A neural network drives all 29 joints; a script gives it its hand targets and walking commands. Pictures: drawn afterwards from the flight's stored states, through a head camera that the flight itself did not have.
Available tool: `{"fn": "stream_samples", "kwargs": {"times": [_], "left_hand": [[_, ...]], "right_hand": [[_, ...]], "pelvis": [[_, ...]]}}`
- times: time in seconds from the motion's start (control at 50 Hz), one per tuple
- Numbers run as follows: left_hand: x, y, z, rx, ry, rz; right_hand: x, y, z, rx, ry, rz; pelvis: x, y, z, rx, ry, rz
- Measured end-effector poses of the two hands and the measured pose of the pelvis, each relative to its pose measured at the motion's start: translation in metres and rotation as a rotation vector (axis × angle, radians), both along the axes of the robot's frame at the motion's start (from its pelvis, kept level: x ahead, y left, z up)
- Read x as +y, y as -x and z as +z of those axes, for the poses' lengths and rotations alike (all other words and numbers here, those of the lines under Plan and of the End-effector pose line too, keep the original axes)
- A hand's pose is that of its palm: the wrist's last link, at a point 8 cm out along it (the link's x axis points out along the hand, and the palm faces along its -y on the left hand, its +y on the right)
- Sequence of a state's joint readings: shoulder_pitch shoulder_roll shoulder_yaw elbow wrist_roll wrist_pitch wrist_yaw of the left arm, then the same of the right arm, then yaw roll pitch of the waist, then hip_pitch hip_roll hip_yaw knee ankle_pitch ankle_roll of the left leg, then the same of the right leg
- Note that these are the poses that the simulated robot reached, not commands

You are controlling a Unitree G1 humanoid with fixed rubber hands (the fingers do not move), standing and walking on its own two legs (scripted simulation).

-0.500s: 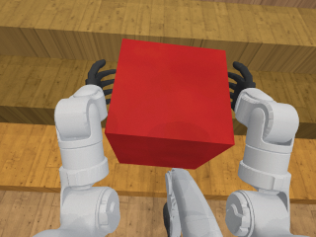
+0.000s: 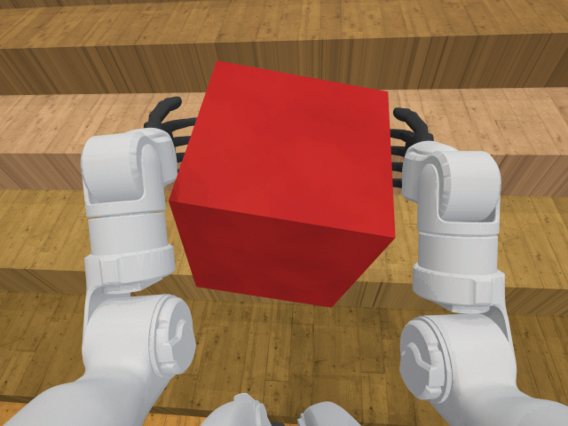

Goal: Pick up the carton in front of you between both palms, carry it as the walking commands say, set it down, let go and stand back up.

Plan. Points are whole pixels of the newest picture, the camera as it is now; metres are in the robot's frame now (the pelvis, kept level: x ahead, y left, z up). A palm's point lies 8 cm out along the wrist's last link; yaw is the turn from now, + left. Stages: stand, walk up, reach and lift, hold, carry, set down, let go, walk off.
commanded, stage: carry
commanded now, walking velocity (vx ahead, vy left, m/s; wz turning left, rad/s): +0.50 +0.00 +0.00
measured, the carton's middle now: (281, 200) +0.40 -0.03 +0.10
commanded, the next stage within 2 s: none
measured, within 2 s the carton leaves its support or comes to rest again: neither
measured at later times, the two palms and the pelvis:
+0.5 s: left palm out of the picture +0.64 +0.07 +0.34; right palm out of the picture +0.67 -0.22 +0.34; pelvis +0.27 -0.13 +0.20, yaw -2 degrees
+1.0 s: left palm out of the picture +0.99 -0.02 +0.49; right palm out of the picture +0.91 -0.30 +0.47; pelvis +0.57 -0.09 +0.34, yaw -3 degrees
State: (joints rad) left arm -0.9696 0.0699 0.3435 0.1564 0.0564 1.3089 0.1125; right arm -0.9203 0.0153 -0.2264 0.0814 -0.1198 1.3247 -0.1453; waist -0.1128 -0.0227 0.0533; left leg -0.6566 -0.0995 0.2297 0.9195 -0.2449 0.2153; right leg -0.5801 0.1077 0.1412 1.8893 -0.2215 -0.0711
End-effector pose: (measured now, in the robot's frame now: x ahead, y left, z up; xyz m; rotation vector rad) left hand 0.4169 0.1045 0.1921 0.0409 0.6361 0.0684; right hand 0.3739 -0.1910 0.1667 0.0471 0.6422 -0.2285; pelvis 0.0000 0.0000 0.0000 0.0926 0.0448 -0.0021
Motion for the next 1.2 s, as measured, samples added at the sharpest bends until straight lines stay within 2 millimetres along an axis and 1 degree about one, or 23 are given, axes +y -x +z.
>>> {"fn": "stream_samples", "kwargs": {"times": [0.06,0.1,0.14,0.18,0.24,0.28,0.32,0.36,0.4,0.44,0.5,0.56,0.62,0.7,0.78,0.86,0.92,0.96,0.98,1.02,1.08,1.14,1.2], "left_hand": [[-0.053,-0.043,0.033,0.062,-0.006,-0.106],[-0.079,-0.073,0.054,0.075,0.024,-0.151],[-0.098,-0.102,0.071,0.074,0.070,-0.181],[-0.108,-0.128,0.085,0.063,0.097,-0.181],[-0.107,-0.164,0.101,0.051,0.103,-0.143],[-0.098,-0.185,0.108,0.053,0.082,-0.090],[-0.081,-0.198,0.113,0.057,0.048,-0.009],[-0.062,-0.201,0.113,0.088,0.014,0.074],[-0.047,-0.200,0.112,0.145,-0.003,0.133],[-0.037,-0.202,0.118,0.193,0.002,0.181],[-0.032,-0.221,0.145,0.187,0.019,0.226],[-0.037,-0.257,0.186,0.105,0.012,0.234],[-0.048,-0.297,0.225,0.027,-0.013,0.211],[-0.064,-0.351,0.260,-0.018,-0.048,0.154],[-0.080,-0.413,0.275,0.011,-0.062,0.095],[-0.098,-0.486,0.280,0.073,-0.045,0.021],[-0.114,-0.532,0.280,0.138,-0.017,-0.033],[-0.122,-0.552,0.285,0.170,0.005,-0.044],[-0.126,-0.561,0.290,0.179,0.015,-0.047],[-0.130,-0.579,0.306,0.181,0.024,-0.047],[-0.132,-0.610,0.339,0.132,0.040,-0.040],[-0.134,-0.644,0.374,0.068,0.063,-0.029],[-0.141,-0.678,0.401,0.020,0.074,-0.025]], "right_hand": [[-0.045,-0.007,0.033,0.064,-0.015,-0.115],[-0.067,-0.021,0.059,0.081,0.002,-0.169],[-0.084,-0.043,0.085,0.080,0.027,-0.196],[-0.094,-0.069,0.108,0.067,0.047,-0.199],[-0.098,-0.120,0.129,0.060,0.055,-0.161],[-0.093,-0.160,0.137,0.071,0.052,-0.100],[-0.082,-0.202,0.140,0.086,0.048,-0.011],[-0.065,-0.235,0.140,0.124,0.039,0.075],[-0.049,-0.256,0.140,0.183,0.027,0.134],[-0.038,-0.272,0.145,0.232,0.020,0.167],[-0.031,-0.301,0.170,0.223,-0.007,0.198],[-0.036,-0.337,0.205,0.140,-0.025,0.197],[-0.048,-0.370,0.237,0.062,-0.041,0.180],[-0.065,-0.411,0.266,0.016,-0.045,0.144],[-0.081,-0.455,0.279,0.044,-0.028,0.100],[-0.097,-0.497,0.284,0.116,0.005,0.026],[-0.108,-0.516,0.287,0.201,0.061,-0.030],[-0.113,-0.525,0.293,0.252,0.082,-0.060],[-0.112,-0.532,0.300,0.259,0.052,-0.044],[-0.116,-0.549,0.317,0.261,0.051,-0.052],[-0.119,-0.584,0.352,0.217,0.049,-0.061],[-0.122,-0.624,0.391,0.155,0.061,-0.061],[-0.130,-0.663,0.423,0.109,0.085,-0.051]], "pelvis": [[0.001,-0.035,0.037,-0.006,0.040,-0.027],[-0.004,-0.058,0.053,-0.001,0.067,-0.043],[-0.014,-0.082,0.062,0.006,0.081,-0.051],[-0.027,-0.107,0.067,0.002,0.087,-0.049],[-0.048,-0.148,0.076,0.003,0.106,-0.057],[-0.066,-0.177,0.082,0.024,0.121,-0.063],[-0.087,-0.201,0.093,0.021,0.134,-0.067],[-0.102,-0.217,0.113,0.010,0.132,-0.067],[-0.111,-0.232,0.139,-0.002,0.133,-0.067],[-0.119,-0.249,0.166,-0.006,0.126,-0.057],[-0.129,-0.274,0.200,-0.008,0.101,-0.032],[-0.133,-0.302,0.221,0.004,0.077,-0.014],[-0.130,-0.337,0.230,0.022,0.075,-0.017],[-0.120,-0.392,0.237,0.019,0.064,-0.041],[-0.109,-0.452,0.247,0.026,0.027,-0.038],[-0.094,-0.513,0.266,0.036,0.013,-0.034],[-0.089,-0.540,0.293,0.016,-0.006,-0.033],[-0.091,-0.555,0.315,0.004,-0.008,-0.036],[-0.092,-0.563,0.327,0.001,-0.005,-0.041],[-0.094,-0.581,0.348,-0.004,0.008,-0.052],[-0.100,-0.609,0.373,0.002,0.036,-0.068],[-0.115,-0.642,0.388,0.023,0.047,-0.068],[-0.136,-0.679,0.399,0.023,0.066,-0.054]]}}
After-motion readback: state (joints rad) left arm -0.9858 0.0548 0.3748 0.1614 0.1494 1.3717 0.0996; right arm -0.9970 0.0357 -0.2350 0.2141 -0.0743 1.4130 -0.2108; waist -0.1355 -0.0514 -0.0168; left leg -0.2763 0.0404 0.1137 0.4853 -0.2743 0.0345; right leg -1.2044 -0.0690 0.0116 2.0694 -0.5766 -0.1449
